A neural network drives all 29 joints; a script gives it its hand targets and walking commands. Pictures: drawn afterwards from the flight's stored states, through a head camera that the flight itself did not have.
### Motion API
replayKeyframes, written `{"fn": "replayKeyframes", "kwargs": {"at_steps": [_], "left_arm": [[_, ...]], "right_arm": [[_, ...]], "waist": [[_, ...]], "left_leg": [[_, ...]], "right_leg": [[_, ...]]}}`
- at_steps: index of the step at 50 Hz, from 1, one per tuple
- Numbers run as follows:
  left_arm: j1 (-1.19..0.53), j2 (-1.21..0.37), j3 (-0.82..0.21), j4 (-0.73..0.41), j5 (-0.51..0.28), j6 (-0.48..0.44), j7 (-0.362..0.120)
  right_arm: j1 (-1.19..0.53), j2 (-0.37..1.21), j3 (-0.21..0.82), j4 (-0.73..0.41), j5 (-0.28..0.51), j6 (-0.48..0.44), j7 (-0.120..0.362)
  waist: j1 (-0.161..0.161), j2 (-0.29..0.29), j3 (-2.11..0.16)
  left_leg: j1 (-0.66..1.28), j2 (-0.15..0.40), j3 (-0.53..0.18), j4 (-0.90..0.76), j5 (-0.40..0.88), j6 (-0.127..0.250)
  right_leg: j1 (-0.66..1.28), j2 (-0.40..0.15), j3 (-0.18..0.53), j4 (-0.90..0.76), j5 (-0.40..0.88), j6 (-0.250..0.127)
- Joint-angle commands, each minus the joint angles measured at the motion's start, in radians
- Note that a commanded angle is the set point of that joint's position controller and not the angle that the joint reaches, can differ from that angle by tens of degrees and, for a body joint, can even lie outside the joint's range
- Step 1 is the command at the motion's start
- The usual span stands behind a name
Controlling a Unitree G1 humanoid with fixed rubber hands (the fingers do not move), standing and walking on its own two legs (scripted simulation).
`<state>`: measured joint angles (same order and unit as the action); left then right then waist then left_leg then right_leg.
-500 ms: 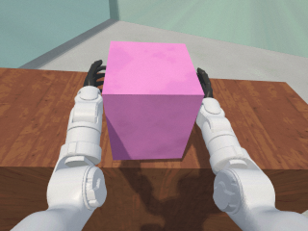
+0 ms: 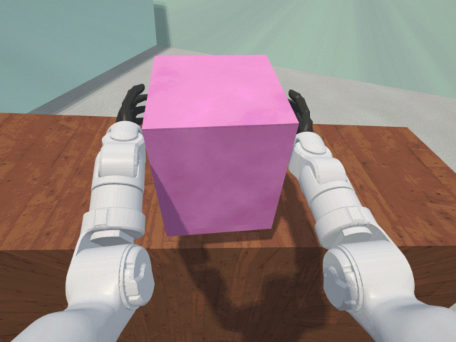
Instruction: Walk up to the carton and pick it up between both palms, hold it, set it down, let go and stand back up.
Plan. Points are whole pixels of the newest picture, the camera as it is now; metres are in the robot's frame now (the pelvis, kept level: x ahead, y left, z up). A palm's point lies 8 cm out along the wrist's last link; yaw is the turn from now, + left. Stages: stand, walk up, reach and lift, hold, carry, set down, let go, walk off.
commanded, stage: reach and lift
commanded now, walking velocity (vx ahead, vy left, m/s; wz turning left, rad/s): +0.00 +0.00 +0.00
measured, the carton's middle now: (215, 146) +0.41 +0.01 +0.18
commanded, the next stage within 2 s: hold in 1.22 s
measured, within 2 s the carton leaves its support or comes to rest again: neither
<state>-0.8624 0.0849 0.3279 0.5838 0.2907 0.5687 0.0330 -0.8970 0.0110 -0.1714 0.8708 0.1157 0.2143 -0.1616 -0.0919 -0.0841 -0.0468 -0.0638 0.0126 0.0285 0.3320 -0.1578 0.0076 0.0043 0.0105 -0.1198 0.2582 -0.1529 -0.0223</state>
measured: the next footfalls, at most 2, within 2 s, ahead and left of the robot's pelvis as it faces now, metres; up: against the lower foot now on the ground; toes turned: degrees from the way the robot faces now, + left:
none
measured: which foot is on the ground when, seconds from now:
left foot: down 0.00-1.00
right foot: down 0.00-1.00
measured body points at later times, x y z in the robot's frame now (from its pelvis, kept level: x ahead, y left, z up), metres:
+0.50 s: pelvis +0.00 +0.00 +0.00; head -0.06 +0.04 +0.44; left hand +0.41 +0.16 +0.23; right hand +0.39 -0.14 +0.24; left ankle +0.02 +0.11 -0.75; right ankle +0.00 -0.10 -0.75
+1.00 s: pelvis +0.00 +0.00 +0.00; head -0.06 +0.03 +0.44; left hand +0.40 +0.16 +0.24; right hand +0.39 -0.14 +0.25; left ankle +0.02 +0.11 -0.75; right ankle +0.00 -0.10 -0.75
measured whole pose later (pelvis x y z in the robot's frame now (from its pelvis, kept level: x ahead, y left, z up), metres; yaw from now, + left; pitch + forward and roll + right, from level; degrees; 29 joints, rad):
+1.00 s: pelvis +0.00 +0.00 +0.00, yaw -1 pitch -5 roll -1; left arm -0.83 0.07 0.33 0.35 0.26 0.79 0.03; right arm -0.92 -0.09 0.02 0.69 0.34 0.44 -0.25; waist -0.11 -0.05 -0.08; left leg -0.09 0.02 0.04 0.35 -0.17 0.01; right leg -0.01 0.02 -0.11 0.25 -0.15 -0.02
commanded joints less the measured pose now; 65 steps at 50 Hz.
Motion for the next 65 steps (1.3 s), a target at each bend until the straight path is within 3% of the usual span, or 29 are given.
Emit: {"fn": "replayKeyframes", "kwargs": {"at_steps": [1,5,9,13,19,26,29,36,42,49,53,57,62,65], "left_arm": [[-0.674,-0.656,-0.321,-0.096,-0.117,-0.019,-0.172],[-0.771,-0.682,-0.349,-0.175,-0.157,-0.032,-0.154],[-0.754,-0.699,-0.375,-0.211,-0.184,-0.017,-0.133],[-0.737,-0.676,-0.348,-0.152,-0.174,0.008,-0.136],[-0.737,-0.696,-0.387,-0.214,-0.181,0.033,-0.14],[-0.723,-0.687,-0.418,-0.31,-0.185,0.073,-0.142],[-0.722,-0.697,-0.437,-0.355,-0.197,0.084,-0.139],[-0.729,-0.673,-0.403,-0.361,-0.195,0.102,-0.141],[-0.703,-0.659,-0.408,-0.373,-0.211,0.125,-0.151],[-0.746,-0.674,-0.444,-0.402,-0.214,0.147,-0.159],[-0.784,-0.664,-0.43,-0.365,-0.205,0.161,-0.153],[-0.817,-0.659,-0.406,-0.339,-0.211,0.158,-0.15],[-0.804,-0.659,-0.396,-0.348,-0.229,0.157,-0.142],[-0.789,-0.639,-0.366,-0.31,-0.216,0.168,-0.145]], "right_arm": [[-0.767,0.525,0.239,-0.18,0.069,0.01,0.074],[-0.815,0.569,0.273,-0.215,0.095,0.016,0.084],[-0.841,0.582,0.336,-0.298,0.144,0.024,0.08],[-0.849,0.574,0.324,-0.285,0.14,0.055,0.066],[-0.809,0.552,0.334,-0.285,0.178,0.088,0.052],[-0.779,0.538,0.401,-0.329,0.265,0.134,0.028],[-0.776,0.533,0.425,-0.37,0.288,0.148,0.025],[-0.8,0.57,0.462,-0.414,0.306,0.175,0.019],[-0.808,0.566,0.489,-0.5,0.325,0.197,-0.007],[-0.794,0.544,0.448,-0.468,0.325,0.231,-0.012],[-0.811,0.53,0.42,-0.406,0.322,0.249,-0.002],[-0.853,0.543,0.407,-0.388,0.314,0.255,0.008],[-0.881,0.552,0.446,-0.431,0.354,0.257,0.002],[-0.871,0.533,0.434,-0.401,0.354,0.272,-0.005]], "waist": [[-0.016,0.132,-0.235],[-0.018,0.119,-0.337],[0.003,0.12,-0.432],[0.0,0.083,-0.37],[-0.034,0.134,-0.362],[-0.037,0.179,-0.358],[-0.042,0.173,-0.374],[-0.01,0.099,-0.375],[-0.015,0.081,-0.407],[-0.048,0.153,-0.389],[-0.042,0.173,-0.335],[-0.027,0.147,-0.358],[-0.01,0.128,-0.434],[-0.011,0.103,-0.386]], "left_leg": [[0.054,-0.037,-0.014,-0.046,0.092,-0.026],[0.092,-0.033,-0.021,-0.027,0.138,-0.025],[0.127,-0.033,-0.028,0.002,0.22,-0.025],[0.074,-0.037,-0.022,-0.029,0.086,0.0],[0.092,-0.036,-0.031,-0.016,0.136,-0.028],[0.113,-0.042,-0.042,0.014,0.248,-0.056],[0.137,-0.037,-0.048,0.028,0.301,-0.07],[0.103,-0.041,-0.038,0.012,0.248,-0.036],[0.108,-0.048,-0.036,0.02,0.243,-0.03],[0.104,-0.042,-0.041,0.014,0.213,-0.053],[0.066,-0.037,-0.042,-0.007,0.148,-0.054],[0.043,-0.035,-0.039,-0.014,0.114,-0.043],[0.093,-0.038,-0.045,0.021,0.224,-0.046],[0.086,-0.037,-0.042,0.012,0.212,-0.044]], "right_leg": [[0.021,0.024,0.038,-0.019,0.073,0.052],[-0.006,0.035,0.037,-0.009,0.092,0.055],[0.022,0.046,0.044,0.003,0.163,0.052],[0.002,0.036,0.056,-0.015,0.078,0.059],[0.012,0.039,0.063,-0.011,0.124,0.052],[0.034,0.044,0.066,0.002,0.207,0.057],[0.037,0.053,0.062,0.008,0.237,0.059],[0.039,0.052,0.071,0.001,0.234,0.07],[0.068,0.048,0.078,0.002,0.306,0.084],[0.044,0.045,0.078,0.002,0.239,0.07],[0.008,0.04,0.08,-0.004,0.159,0.062],[0.007,0.041,0.081,-0.001,0.128,0.066],[0.04,0.052,0.083,0.013,0.239,0.073],[0.034,0.055,0.082,0.001,0.226,0.073]]}}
